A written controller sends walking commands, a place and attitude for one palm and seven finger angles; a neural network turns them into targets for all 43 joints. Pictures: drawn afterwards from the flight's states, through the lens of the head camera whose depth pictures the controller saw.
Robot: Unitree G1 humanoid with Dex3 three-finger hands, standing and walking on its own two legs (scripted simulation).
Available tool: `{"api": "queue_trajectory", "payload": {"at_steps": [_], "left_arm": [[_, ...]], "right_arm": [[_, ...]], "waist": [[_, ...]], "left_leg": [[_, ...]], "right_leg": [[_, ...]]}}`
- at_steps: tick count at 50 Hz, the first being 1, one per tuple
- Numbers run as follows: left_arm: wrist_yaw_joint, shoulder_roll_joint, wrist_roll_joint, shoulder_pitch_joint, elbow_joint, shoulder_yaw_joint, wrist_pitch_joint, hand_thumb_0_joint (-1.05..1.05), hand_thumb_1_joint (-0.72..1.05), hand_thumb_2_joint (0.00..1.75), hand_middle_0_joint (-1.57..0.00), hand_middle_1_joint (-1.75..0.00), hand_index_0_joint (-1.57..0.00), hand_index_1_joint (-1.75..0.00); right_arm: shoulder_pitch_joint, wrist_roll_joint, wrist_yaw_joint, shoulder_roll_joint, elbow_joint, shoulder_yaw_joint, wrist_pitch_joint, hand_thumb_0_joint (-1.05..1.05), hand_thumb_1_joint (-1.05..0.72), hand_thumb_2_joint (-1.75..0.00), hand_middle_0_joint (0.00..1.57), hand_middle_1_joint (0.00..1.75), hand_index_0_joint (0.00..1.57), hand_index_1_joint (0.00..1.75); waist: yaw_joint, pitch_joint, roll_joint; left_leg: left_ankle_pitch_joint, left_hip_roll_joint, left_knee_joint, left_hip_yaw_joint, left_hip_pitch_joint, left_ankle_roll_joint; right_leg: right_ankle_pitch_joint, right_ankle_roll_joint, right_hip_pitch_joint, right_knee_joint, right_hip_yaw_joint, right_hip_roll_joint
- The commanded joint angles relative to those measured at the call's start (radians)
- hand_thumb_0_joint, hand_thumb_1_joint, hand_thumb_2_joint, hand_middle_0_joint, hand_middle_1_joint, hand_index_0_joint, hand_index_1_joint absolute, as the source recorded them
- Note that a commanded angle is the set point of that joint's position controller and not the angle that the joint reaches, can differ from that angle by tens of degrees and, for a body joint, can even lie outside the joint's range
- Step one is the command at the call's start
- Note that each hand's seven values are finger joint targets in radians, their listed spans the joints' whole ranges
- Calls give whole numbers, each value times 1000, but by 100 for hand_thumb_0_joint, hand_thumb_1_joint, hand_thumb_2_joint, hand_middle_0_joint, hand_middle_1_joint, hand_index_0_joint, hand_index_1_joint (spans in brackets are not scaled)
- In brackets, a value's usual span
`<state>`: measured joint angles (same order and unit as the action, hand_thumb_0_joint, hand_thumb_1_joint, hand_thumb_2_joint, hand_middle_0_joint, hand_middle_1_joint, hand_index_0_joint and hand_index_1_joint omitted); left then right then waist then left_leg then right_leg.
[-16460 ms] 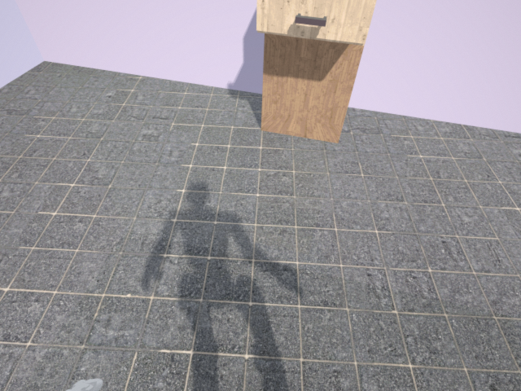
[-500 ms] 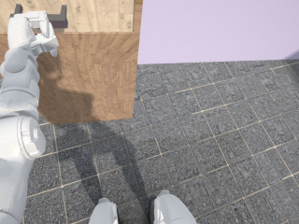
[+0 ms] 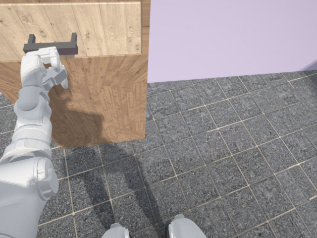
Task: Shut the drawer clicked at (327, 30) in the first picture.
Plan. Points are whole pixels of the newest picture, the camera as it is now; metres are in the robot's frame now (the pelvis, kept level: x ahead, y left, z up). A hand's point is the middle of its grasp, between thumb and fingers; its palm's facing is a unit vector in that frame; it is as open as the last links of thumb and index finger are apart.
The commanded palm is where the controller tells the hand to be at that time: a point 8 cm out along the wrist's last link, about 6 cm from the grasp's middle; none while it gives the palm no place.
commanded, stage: pull the fist back off the drawer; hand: left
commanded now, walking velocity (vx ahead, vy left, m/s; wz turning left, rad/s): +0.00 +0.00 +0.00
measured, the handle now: (52, 43) +0.60 +0.22 +0.08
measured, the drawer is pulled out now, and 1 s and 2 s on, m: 0.00 0.00 0.00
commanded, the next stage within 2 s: draw the hand back to the body in 0.14 s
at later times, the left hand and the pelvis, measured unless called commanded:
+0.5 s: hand (51, 94) +0.43 +0.19 +0.10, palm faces +0.07 -1.00 -0.03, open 3.3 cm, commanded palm +0.38 +0.24 +0.12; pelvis +0.02 -0.01 +0.02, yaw +1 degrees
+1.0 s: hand (6, 151) +0.29 +0.21 +0.16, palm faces +0.31 -0.92 -0.26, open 3.3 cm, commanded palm +0.24 +0.25 +0.18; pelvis +0.01 -0.02 +0.05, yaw +3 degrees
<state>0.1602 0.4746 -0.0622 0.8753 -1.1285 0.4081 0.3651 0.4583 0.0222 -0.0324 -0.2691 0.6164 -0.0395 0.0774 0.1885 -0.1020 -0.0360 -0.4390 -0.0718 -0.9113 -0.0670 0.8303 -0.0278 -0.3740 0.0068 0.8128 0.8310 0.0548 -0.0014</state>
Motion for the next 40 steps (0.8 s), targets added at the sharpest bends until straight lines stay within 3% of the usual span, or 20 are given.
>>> {"api": "queue_trajectory", "payload": {"at_steps": [1, 5, 6, 8, 9, 12, 14, 17, 20, 21, 22, 23, 27, 30, 34, 36, 37, 38, 39, 40], "left_arm": [[7, 173, -50, 310, 328, -1, 82, 0, 90, 90, -140, -160, -140, -160], [6, 153, -61, 279, 370, -13, 77, 0, 90, 90, -140, -160, -140, -160], [7, 123, -64, 287, 355, -37, 71, 0, 90, 90, -140, -160, -140, -160], [3, 126, -59, 338, 374, -46, 80, 0, 90, 90, -140, -160, -140, -160], [3, 98, -58, 341, 382, -67, 84, 0, 90, 90, -140, -160, -140, -160], [4, 67, -67, 302, 423, -89, 93, 0, 90, 90, -140, -160, -140, -160], [7, 79, -86, 153, 475, -56, 82, 0, 90, 90, -140, -160, -140, -160], [15, 66, -106, -16, 524, -62, 32, 0, 90, 90, -140, -160, -140, -160], [18, 55, -128, -64, 623, -68, -16, 0, 90, 90, -140, -160, -140, -160], [13, 83, -136, -74, 667, -42, -22, 0, 90, 90, -140, -160, -140, -160], [12, 107, -138, -89, 728, -32, -20, 0, 90, 90, -140, -160, -140, -160], [15, 83, -139, -119, 754, -44, -25, 0, 90, 90, -140, -160, -140, -160], [40, 20, -163, -177, 844, -103, -42, 0, 90, 90, -140, -160, -140, -160], [65, 27, -185, -259, 871, -87, -78, 0, 90, 90, -140, -160, -140, -160], [89, -4, -204, -330, 936, -117, -133, 0, 90, 90, -140, -160, -140, -160], [87, 19, -213, -374, 984, -88, -153, 0, 90, 90, -140, -160, -140, -160], [88, 43, -216, -396, 1008, -70, -161, 0, 90, 90, -140, -160, -140, -160], [-32, 79, -93, -429, 1125, -139, -158, 0, 90, 90, -140, -160, -140, -160], [-95, 7, -80, -496, 1125, -167, -174, 0, 90, 90, -140, -160, -140, -160], [-139, -4, -63, -541, 1150, -178, -187, 0, 90, 90, -140, -160, -140, -160]], "right_arm": [[113, -16, 10, -167, -68, 87, -15, 0, -90, -90, 20, 30, 20, 30], [93, -23, 14, -162, -54, 92, -15, 0, -90, -90, 20, 30, 20, 30], [84, -26, 16, -157, -47, 92, -16, 0, -90, -90, 20, 30, 20, 30], [78, -25, 21, -157, -33, 92, -19, 0, -90, -90, 20, 30, 20, 30], [74, -26, 21, -153, -29, 94, -22, 0, -90, -90, 20, 30, 20, 30], [65, -25, 18, -152, -30, 97, -29, 0, -90, -90, 20, 30, 20, 30], [43, -30, 11, -148, -55, 99, -33, 0, -90, -90, 20, 30, 20, 30], [4, -43, 11, -145, -97, 93, -33, 0, -90, -90, 20, 30, 20, 30], [-47, -58, 19, -140, -131, 87, -34, 0, -90, -90, 20, 30, 20, 30], [-59, -60, 26, -141, -137, 88, -38, 0, -90, -90, 20, 30, 20, 30], [-71, -60, 32, -142, -146, 84, -42, 0, -90, -90, 20, 30, 20, 30], [-85, -60, 34, -132, -153, 79, -49, 0, -90, -90, 20, 30, 20, 30], [-133, -70, 47, -125, -156, 72, -83, 0, -90, -90, 20, 30, 20, 30], [-169, -75, 57, -127, -157, 67, -106, 0, -90, -90, 20, 30, 20, 30], [-223, -84, 66, -124, -176, 55, -138, 0, -90, -90, 20, 30, 20, 30], [-247, -83, 72, -125, -187, 54, -158, 0, -90, -90, 20, 30, 20, 30], [-261, -83, 74, -126, -194, 48, -165, 0, -90, -90, 20, 30, 20, 30], [-313, -77, 84, -108, -186, 54, -158, 0, -90, -90, 20, 30, 20, 30], [-320, -72, 91, -100, -190, 51, -162, 0, -90, -90, 20, 30, 20, 30], [-330, -73, 95, -102, -182, 48, -162, 0, -90, -90, 20, 30, 20, 30]], "waist": [[-41, -477, -98], [-44, -445, -91], [-31, -411, -70], [-25, -410, -99], [-23, -420, -105], [-36, -471, -125], [-83, -520, -130], [-105, -458, -32], [-111, -391, 7], [-118, -389, 13], [-125, -395, -11], [-128, -393, -38], [-115, -304, -27], [-134, -269, -27], [-142, -202, -22], [-159, -206, 11], [-171, -197, -16], [-202, -153, -7], [-186, -105, 11], [-191, -99, 20]], "left_leg": [[509, 40, 98, 85, -411, 3], [580, 39, 101, 86, -429, 6], [562, 39, 101, 83, -423, 4], [588, 37, 97, 89, -447, 7], [621, 36, 91, 95, -471, 10], [708, 32, 85, 108, -532, 18], [762, 32, 94, 102, -560, 22], [712, 39, 137, 85, -488, 9], [602, 48, 180, 60, -450, 0], [567, 51, 193, 54, -448, -2], [570, 54, 199, 52, -461, -4], [566, 57, 211, 48, -478, -3], [517, 54, 241, 53, -511, -5], [446, 61, 277, 55, -511, -1], [365, 67, 316, 59, -519, -1], [338, 69, 331, 64, -527, -3], [334, 71, 338, 63, -531, -4], [325, 75, 382, 50, -582, -6], [287, 70, 409, 49, -590, -4], [290, 64, 431, 55, -608, -4]], "right_leg": [[385, -27, -231, -67, -9, -51], [433, -23, -245, -69, -11, -46], [426, -21, -234, -76, -10, -45], [429, -22, -217, -70, -11, -41], [437, -22, -210, -66, -10, -40], [458, -24, -212, -58, -7, -39], [503, -26, -278, -66, -10, -36], [548, -24, -384, -89, -7, -31], [541, -20, -447, -125, -10, -28], [542, -20, -475, -136, -14, -26], [551, -23, -500, -137, -18, -25], [551, -23, -511, -146, -21, -24], [510, -24, -500, -182, -13, -25], [466, -28, -524, -210, -9, -19], [398, -28, -523, -242, -3, -15], [375, -28, -549, -254, -3, -12], [368, -33, -562, -259, -8, -11], [313, -36, -574, -322, -34, 12], [273, -31, -561, -349, -29, 14], [268, -31, -581, -362, -26, 14]]}}
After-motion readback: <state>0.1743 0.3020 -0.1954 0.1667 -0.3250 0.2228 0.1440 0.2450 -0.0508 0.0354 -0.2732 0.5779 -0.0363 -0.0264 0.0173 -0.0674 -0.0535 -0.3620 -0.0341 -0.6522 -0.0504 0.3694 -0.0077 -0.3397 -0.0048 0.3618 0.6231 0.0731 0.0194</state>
